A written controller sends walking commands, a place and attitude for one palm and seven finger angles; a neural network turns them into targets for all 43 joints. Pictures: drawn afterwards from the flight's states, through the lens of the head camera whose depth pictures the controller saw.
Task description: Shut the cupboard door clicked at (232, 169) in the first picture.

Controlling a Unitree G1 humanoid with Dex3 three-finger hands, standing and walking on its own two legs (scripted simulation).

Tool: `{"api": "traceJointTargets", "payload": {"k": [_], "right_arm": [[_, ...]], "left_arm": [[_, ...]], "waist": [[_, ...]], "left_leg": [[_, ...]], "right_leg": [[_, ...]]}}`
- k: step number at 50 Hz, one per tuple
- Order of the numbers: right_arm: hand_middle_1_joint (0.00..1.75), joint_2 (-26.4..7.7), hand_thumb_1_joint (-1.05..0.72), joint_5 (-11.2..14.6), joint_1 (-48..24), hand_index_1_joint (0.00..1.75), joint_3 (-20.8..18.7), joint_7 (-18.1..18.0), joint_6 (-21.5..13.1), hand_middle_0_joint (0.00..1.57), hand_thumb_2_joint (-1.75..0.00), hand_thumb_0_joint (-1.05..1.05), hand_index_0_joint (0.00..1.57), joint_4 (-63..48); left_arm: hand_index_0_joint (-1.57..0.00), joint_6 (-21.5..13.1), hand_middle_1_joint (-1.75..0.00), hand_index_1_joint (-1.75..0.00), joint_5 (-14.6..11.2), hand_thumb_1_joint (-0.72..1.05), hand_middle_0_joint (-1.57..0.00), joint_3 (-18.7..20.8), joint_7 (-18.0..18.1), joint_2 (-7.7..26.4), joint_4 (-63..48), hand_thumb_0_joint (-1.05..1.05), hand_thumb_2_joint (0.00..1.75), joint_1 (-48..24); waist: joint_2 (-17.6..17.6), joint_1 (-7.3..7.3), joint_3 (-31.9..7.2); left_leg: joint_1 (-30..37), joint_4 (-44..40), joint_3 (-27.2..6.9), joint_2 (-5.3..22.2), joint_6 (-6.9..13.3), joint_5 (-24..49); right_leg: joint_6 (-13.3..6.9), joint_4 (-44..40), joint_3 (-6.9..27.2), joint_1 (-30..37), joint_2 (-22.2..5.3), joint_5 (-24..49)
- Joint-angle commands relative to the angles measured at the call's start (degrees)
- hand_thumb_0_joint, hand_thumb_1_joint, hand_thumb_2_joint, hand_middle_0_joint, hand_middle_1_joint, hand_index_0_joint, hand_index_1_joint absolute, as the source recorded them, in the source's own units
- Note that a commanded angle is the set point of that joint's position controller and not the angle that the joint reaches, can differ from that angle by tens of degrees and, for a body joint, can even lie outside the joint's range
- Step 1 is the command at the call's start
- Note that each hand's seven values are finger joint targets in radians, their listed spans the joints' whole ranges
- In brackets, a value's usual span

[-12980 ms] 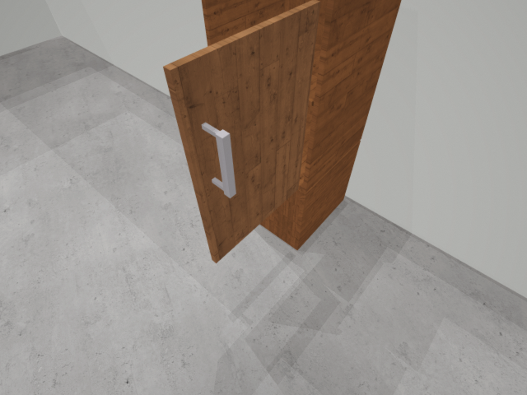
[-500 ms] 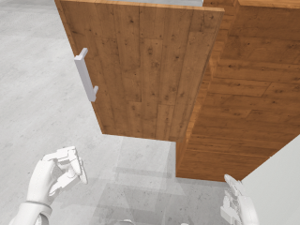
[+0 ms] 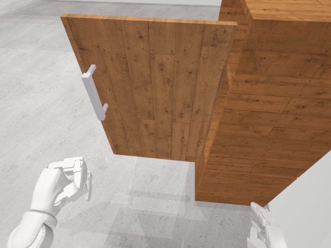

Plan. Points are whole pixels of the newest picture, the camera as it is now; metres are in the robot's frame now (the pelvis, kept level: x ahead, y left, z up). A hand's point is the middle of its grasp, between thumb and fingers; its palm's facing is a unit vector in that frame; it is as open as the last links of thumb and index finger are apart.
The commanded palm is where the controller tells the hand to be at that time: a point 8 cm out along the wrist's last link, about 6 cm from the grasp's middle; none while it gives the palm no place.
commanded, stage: raise the hand and make a fist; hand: left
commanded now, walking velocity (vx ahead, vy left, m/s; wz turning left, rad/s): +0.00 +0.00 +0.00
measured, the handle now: (97, 94) +0.50 +0.24 +0.08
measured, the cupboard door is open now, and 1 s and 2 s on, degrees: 89 89 89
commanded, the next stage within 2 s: bring the fist close to the handle in 0.18 s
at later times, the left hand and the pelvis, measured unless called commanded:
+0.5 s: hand (85, 177) +0.24 +0.19 +0.08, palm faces -0.03 -1.00 -0.06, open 3.1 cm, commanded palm +0.23 +0.24 +0.08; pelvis -0.01 -0.01 +0.00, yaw +1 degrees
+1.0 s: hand (89, 136) +0.35 +0.21 +0.09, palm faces -0.05 -1.00 -0.02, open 3.1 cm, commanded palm +0.33 +0.26 +0.08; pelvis -0.01 +0.00 +0.00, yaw -1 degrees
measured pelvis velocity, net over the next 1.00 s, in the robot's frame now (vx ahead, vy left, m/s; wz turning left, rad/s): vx -0.01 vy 0.00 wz -0.01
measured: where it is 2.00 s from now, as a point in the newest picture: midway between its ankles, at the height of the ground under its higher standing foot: outside the picture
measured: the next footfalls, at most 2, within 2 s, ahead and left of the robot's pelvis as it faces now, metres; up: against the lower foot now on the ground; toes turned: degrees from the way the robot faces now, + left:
none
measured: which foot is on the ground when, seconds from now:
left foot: down 0.00-1.00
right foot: down 0.00-1.00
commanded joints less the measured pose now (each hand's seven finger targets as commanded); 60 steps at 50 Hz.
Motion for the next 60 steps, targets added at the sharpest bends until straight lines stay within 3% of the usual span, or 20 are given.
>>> {"api": "traceJointTargets", "payload": {"k": [1,4,6,9,12,14,16,21,22,31,32,36,38,40,41,43,50,54,56,60], "right_arm": [[0.30,-6.3,-0.90,-0.1,-3.8,0.30,-3.2,-0.2,-3.3,0.20,-0.90,0.00,0.20,-8.7],[0.30,-6.2,-0.90,0.1,-3.9,0.30,-3.2,-0.2,-3.5,0.20,-0.90,0.00,0.20,-8.6],[0.30,-6.4,-0.90,0.0,-3.9,0.30,-3.2,-0.3,-3.5,0.20,-0.90,0.00,0.20,-8.4],[0.30,-6.2,-0.90,0.2,-4.3,0.30,-3.1,-0.3,-3.7,0.20,-0.90,0.00,0.20,-8.5],[0.30,-6.2,-0.90,0.1,-4.4,0.30,-3.2,-0.5,-3.6,0.20,-0.90,0.00,0.20,-8.4],[0.30,-6.2,-0.90,0.1,-4.5,0.30,-3.1,-0.5,-3.7,0.20,-0.90,0.00,0.20,-8.3],[0.30,-6.7,-0.90,-0.1,-4.0,0.30,-3.0,-0.9,-3.3,0.20,-0.90,0.00,0.20,-7.1],[0.30,-6.9,-0.90,0.2,-4.5,0.30,-2.9,-1.5,-3.0,0.20,-0.90,0.00,0.20,-6.1],[0.30,-6.8,-0.90,0.3,-4.7,0.30,-2.9,-1.5,-3.1,0.20,-0.90,0.00,0.20,-5.7],[0.30,-7.5,-0.90,0.4,-3.7,0.30,-3.1,-1.7,-2.0,0.20,-0.90,0.00,0.20,-4.8],[0.30,-7.3,-0.90,0.4,-3.9,0.30,-3.0,-1.5,-1.9,0.20,-0.90,0.00,0.20,-4.9],[0.30,-8.0,-0.90,0.3,-3.0,0.30,-3.3,-1.5,-1.1,0.20,-0.90,0.00,0.20,-3.9],[0.30,-7.9,-0.90,0.5,-3.0,0.30,-3.3,-1.5,-0.8,0.20,-0.90,0.00,0.20,-3.6],[0.30,-8.2,-0.90,0.4,-2.6,0.30,-3.4,-1.6,-0.5,0.20,-0.90,0.00,0.20,-3.1],[0.30,-8.4,-0.90,0.3,-2.3,0.30,-3.5,-1.7,-0.2,0.20,-0.90,0.00,0.20,-2.8],[0.30,-8.2,-0.90,0.5,-2.1,0.30,-3.4,-1.7,0.0,0.20,-0.90,0.00,0.20,-2.7],[0.30,-8.8,-0.90,0.4,0.5,0.30,-3.7,-1.6,1.7,0.20,-0.90,0.00,0.20,-0.8],[0.30,-9.0,-0.90,0.2,2.3,0.30,-4.0,-1.2,2.9,0.20,-0.90,0.00,0.20,-0.3],[0.30,-9.6,-0.90,0.0,3.3,0.30,-3.9,-1.3,4.0,0.20,-0.90,0.00,0.20,0.3],[0.30,-9.3,-0.90,-0.1,4.5,0.30,-4.2,-0.9,4.9,0.20,-0.90,0.00,0.20,0.5]], "left_arm": [[-1.30,-5.2,-1.50,-1.50,-1.2,0.90,-1.30,5.5,0.8,8.4,-11.6,0.00,0.90,-4.8],[-1.30,-5.9,-1.50,-1.50,-0.8,0.90,-1.30,4.4,0.8,7.5,-12.4,0.00,0.90,-5.2],[-1.30,-6.0,-1.50,-1.50,-0.6,0.90,-1.30,5.0,0.9,8.7,-11.9,0.00,0.90,-4.7],[-1.30,-6.0,-1.50,-1.50,-1.0,0.90,-1.30,4.5,0.7,7.6,-11.8,0.00,0.90,-4.5],[-1.30,-5.8,-1.50,-1.50,-1.1,0.90,-1.30,4.7,0.7,7.8,-11.0,0.00,0.90,-4.4],[-1.30,-5.9,-1.50,-1.50,-1.5,0.90,-1.30,4.5,0.4,7.4,-10.9,0.00,0.90,-5.0],[-1.30,-6.2,-1.50,-1.50,-1.3,0.90,-1.30,6.3,0.6,10.1,-9.0,0.00,0.90,-10.0],[-1.30,-6.5,-1.50,-1.50,-1.9,0.90,-1.30,7.3,-1.2,11.2,-4.2,0.00,0.90,-17.2],[-1.30,-6.4,-1.50,-1.50,-1.8,0.90,-1.30,6.6,-1.7,10.8,-3.4,0.00,0.90,-19.8],[-1.30,-4.5,-1.50,-1.50,-2.5,0.90,-1.30,10.5,-3.6,14.8,7.4,0.00,0.90,-27.2],[-1.30,-4.5,-1.50,-1.50,-2.5,0.90,-1.30,9.3,-3.8,13.3,8.0,0.00,0.90,-28.6],[-1.30,-5.0,-1.50,-1.50,-1.9,0.90,-1.30,11.6,-3.4,16.6,12.8,0.00,0.90,-34.1],[-1.30,-5.2,-1.50,-1.50,-1.5,0.90,-1.30,9.7,-3.7,15.3,14.5,0.00,0.90,-40.0],[-1.30,-5.8,-1.50,-1.50,-1.1,0.90,-1.30,10.8,-3.8,17.0,16.1,0.00,0.90,-42.9],[-1.30,-6.0,-1.50,-1.50,-1.1,0.90,-1.30,12.1,-3.8,18.8,17.2,0.00,0.90,-43.4],[-1.30,-6.3,-1.50,-1.50,-0.8,0.90,-1.30,10.3,-4.2,17.3,18.6,0.00,0.90,-47.3],[-1.30,-6.5,-1.50,-1.50,0.6,0.90,-1.30,10.7,-4.4,19.3,27.5,0.00,0.90,-57.5],[-1.30,-6.6,-1.50,-1.50,1.2,0.90,-1.30,10.9,-4.1,19.6,32.1,0.00,0.90,-59.8],[-1.30,-6.7,-1.50,-1.50,1.7,0.90,-1.30,13.8,-3.6,23.1,36.7,0.00,0.90,-61.6],[-1.30,-8.3,-1.50,-1.50,2.9,0.90,-1.30,12.4,-3.8,22.6,38.4,0.00,0.90,-67.8]], "waist": [[-1.9,0.06,-8.3],[0.6,-0.20,-8.2],[-1.5,-0.33,-8.8],[0.3,-0.04,-8.1],[-2.6,-0.35,-8.1],[-1.5,-0.34,-7.7],[-3.4,-1.29,-6.3],[-2.3,-1.35,-8.2],[-0.3,-1.47,-8.9],[-1.9,-0.21,-11.1],[-1.4,-0.42,-11.2],[-2.3,-0.79,-10.4],[-1.2,-1.88,-10.2],[0.5,-1.54,-12.1],[-1.3,-1.56,-12.8],[0.2,-2.04,-14.0],[1.4,-2.94,-15.7],[-0.5,-3.31,-17.1],[-1.7,-2.99,-15.8],[1.7,-3.85,-19.1]], "left_leg": [[2.4,-6.9,-2.4,-1.0,-0.3,16.6],[2.9,-7.1,-2.2,-1.0,-0.3,15.7],[2.6,-6.9,-2.3,-0.9,-0.1,15.5],[2.3,-7.2,-2.1,-1.1,-0.2,14.4],[1.6,-6.8,-2.0,-1.1,0.0,13.9],[1.4,-6.7,-1.9,-1.2,-0.1,13.3],[0.3,-6.1,-2.0,-1.0,0.1,12.6],[0.9,-6.2,-2.0,-1.1,0.1,12.8],[1.6,-6.3,-1.9,-1.2,0.1,13.2],[2.4,-7.7,-1.7,-1.0,0.0,17.2],[2.4,-7.7,-1.4,-1.2,0.0,16.9],[1.7,-8.0,-1.4,-1.0,-0.1,15.7],[2.1,-8.3,-1.3,-1.1,0.0,14.5],[3.1,-8.6,-1.5,-1.0,-0.1,15.3],[3.0,-8.3,-1.6,-0.8,0.1,15.8],[3.6,-8.5,-1.6,-0.9,0.0,16.1],[5.4,-8.5,-2.2,-0.5,-0.3,18.9],[5.6,-8.1,-2.2,-0.2,-0.3,21.5],[3.3,-8.1,-2.3,-0.2,-0.2,20.6],[5.7,-7.5,-2.1,0.0,-0.3,22.8]], "right_leg": [[-0.1,-5.8,2.6,7.1,1.0,15.0],[-0.1,-6.0,2.7,6.4,0.9,14.1],[0.0,-6.1,2.9,7.0,0.9,13.7],[0.0,-6.6,3.3,6.9,0.7,12.4],[0.3,-7.2,3.8,6.9,0.5,11.8],[0.4,-7.6,4.2,6.7,0.3,11.1],[0.5,-7.8,4.8,5.8,0.4,9.8],[0.5,-8.0,5.4,6.8,0.2,9.8],[0.4,-7.9,5.4,6.8,0.1,10.6],[0.3,-7.5,4.9,9.9,0.0,16.4],[0.4,-7.7,5.2,9.6,-0.1,16.5],[0.3,-7.9,5.2,9.0,0.1,14.8],[0.3,-8.1,5.0,7.2,0.1,13.5],[0.0,-7.5,4.7,7.5,0.3,14.1],[0.0,-7.6,5.0,8.5,0.3,14.7],[0.0,-7.2,4.7,7.9,0.4,15.3],[-0.4,-6.5,3.8,5.8,0.8,17.6],[-0.3,-6.0,3.4,5.8,1.0,20.0],[-0.4,-6.0,3.6,6.1,1.1,19.4],[-0.4,-5.4,3.7,4.6,1.3,20.5]]}}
